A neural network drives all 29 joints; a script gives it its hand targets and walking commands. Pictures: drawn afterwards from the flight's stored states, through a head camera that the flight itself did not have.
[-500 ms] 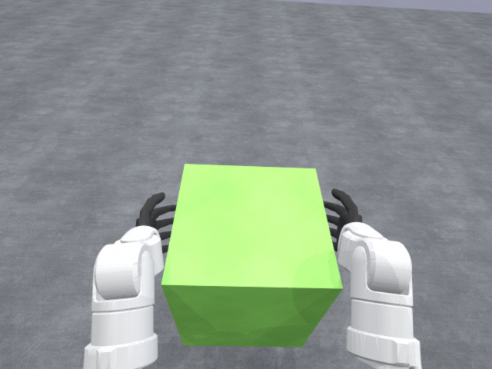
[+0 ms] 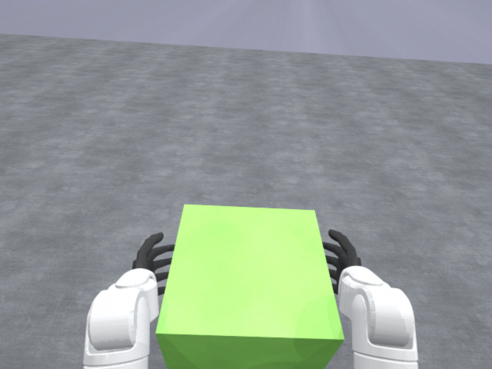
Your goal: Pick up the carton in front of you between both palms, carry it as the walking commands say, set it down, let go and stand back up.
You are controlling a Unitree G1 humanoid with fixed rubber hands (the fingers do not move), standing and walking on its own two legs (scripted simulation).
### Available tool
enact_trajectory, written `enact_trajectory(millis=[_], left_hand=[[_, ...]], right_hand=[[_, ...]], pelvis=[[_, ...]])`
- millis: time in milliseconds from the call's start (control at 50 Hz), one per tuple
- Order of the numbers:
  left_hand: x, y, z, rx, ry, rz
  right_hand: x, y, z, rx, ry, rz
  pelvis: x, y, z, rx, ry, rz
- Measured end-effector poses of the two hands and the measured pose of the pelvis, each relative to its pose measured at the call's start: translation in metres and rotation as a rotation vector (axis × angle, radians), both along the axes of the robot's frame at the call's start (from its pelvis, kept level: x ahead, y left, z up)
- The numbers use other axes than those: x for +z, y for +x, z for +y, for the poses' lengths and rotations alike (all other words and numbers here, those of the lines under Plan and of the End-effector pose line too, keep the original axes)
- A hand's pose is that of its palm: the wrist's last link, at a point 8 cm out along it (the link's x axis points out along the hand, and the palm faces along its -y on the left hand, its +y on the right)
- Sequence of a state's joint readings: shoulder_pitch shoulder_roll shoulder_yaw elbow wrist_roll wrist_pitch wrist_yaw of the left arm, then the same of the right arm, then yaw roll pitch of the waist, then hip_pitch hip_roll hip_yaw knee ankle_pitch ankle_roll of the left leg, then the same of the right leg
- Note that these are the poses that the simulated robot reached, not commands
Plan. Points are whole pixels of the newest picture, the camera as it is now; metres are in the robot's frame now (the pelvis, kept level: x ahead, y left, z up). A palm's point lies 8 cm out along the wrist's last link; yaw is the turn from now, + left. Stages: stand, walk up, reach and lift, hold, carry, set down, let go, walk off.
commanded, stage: carry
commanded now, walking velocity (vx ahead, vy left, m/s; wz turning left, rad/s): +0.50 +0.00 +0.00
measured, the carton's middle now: (244, 304) +0.26 +0.00 +0.03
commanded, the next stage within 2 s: none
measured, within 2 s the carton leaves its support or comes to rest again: neither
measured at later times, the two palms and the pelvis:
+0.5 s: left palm (196, 164) +0.55 +0.12 +0.10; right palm (326, 168) +0.57 -0.18 +0.10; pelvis +0.30 -0.04 +0.01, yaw +2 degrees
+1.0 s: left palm (194, 114) +0.88 +0.16 +0.07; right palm (289, 115) +0.87 -0.13 +0.08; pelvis +0.61 +0.02 +0.02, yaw -2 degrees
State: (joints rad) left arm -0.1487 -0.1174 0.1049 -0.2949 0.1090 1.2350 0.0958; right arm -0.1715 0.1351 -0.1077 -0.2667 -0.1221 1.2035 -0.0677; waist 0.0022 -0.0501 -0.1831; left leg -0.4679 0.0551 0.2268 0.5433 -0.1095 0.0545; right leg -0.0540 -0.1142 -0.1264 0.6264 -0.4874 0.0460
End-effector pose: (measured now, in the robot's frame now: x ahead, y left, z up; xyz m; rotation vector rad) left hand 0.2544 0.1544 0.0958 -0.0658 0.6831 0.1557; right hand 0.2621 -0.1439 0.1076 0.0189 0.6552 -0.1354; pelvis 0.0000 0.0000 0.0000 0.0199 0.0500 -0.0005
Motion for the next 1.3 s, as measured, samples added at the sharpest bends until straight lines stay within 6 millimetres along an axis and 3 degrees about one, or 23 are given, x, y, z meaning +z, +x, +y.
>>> enact_trajectory(millis=[100, 220, 340, 440, 520, 600, 760, 880, 920, 1000, 1100, 1300], left_hand=[[-0.010, 0.052, 0.002, -0.030, -0.007, 0.110], [0.006, 0.118, -0.005, -0.058, 0.014, 0.076], [0.024, 0.196, -0.017, -0.033, 0.026, -0.004], [0.016, 0.268, -0.035, -0.010, 0.054, -0.020], [0.004, 0.307, -0.037, 0.019, 0.055, 0.079], [0.008, 0.346, -0.033, 0.047, 0.051, 0.099], [0.025, 0.459, -0.019, 0.030, 0.039, 0.008], [-0.005, 0.559, 0.004, -0.005, 0.001, 0.007], [-0.017, 0.585, 0.008, -0.015, -0.009, 0.062], [-0.025, 0.625, 0.010, -0.044, -0.010, 0.147], [-0.017, 0.674, 0.008, -0.056, -0.007, 0.124], [0.014, 0.768, -0.006, -0.011, 0.054, -0.014]], right_hand=[[-0.013, 0.041, 0.001, -0.039, 0.001, 0.110], [0.002, 0.101, -0.005, -0.063, 0.013, 0.077], [0.016, 0.185, -0.017, -0.039, 0.028, -0.004], [0.000, 0.265, -0.035, -0.016, 0.056, -0.019], [-0.011, 0.314, -0.037, 0.009, 0.062, 0.080], [-0.007, 0.361, -0.032, 0.035, 0.060, 0.099], [0.012, 0.467, -0.019, 0.017, 0.049, 0.008], [-0.007, 0.556, 0.003, -0.016, 0.009, 0.008], [-0.017, 0.579, 0.008, -0.026, -0.002, 0.062], [-0.024, 0.612, 0.010, -0.054, -0.005, 0.147], [-0.014, 0.659, 0.008, -0.061, -0.009, 0.125], [-0.001, 0.766, -0.007, -0.018, 0.056, -0.014]], pelvis=[[0.015, 0.047, 0.011, -0.022, -0.018, 0.017], [0.029, 0.111, 0.011, -0.018, -0.030, 0.028], [0.024, 0.192, -0.005, -0.012, -0.020, 0.021], [0.005, 0.266, -0.027, 0.016, -0.032, 0.006], [0.014, 0.308, -0.037, 0.034, -0.017, 0.017], [0.026, 0.350, -0.039, 0.032, -0.003, 0.026], [0.026, 0.457, -0.022, 0.024, -0.006, 0.026], [-0.002, 0.554, 0.007, -0.004, -0.006, 0.001], [0.001, 0.577, 0.014, -0.014, -0.008, 0.006], [0.018, 0.614, 0.022, -0.028, -0.032, 0.018], [0.029, 0.661, 0.022, -0.018, -0.049, 0.027], [0.013, 0.764, 0.000, 0.007, -0.035, -0.005]])
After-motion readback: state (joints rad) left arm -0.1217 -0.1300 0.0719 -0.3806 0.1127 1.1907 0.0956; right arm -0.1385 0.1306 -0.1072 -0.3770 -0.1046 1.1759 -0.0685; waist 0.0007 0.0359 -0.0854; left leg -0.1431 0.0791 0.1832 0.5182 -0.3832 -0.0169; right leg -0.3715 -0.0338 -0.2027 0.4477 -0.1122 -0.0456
